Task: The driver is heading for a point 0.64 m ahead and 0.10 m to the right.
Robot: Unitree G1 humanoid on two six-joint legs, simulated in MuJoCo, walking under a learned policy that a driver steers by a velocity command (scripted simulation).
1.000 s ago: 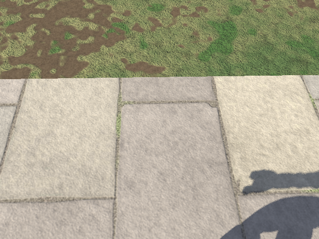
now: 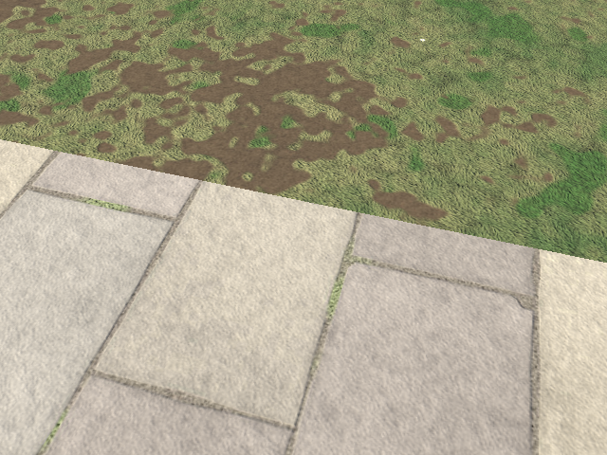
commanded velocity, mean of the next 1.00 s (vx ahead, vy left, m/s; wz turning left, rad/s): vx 0.00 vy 0.00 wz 0.01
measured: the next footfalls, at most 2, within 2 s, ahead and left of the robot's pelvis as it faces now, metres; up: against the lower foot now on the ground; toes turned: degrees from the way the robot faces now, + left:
left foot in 1.82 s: +0.44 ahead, +0.09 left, +0.00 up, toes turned +1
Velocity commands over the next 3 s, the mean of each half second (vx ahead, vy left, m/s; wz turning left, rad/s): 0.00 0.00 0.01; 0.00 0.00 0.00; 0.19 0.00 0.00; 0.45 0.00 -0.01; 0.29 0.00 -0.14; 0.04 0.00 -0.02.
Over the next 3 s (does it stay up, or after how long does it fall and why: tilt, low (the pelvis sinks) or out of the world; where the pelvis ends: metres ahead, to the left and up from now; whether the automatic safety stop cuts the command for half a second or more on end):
stays up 0.66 -0.03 0.00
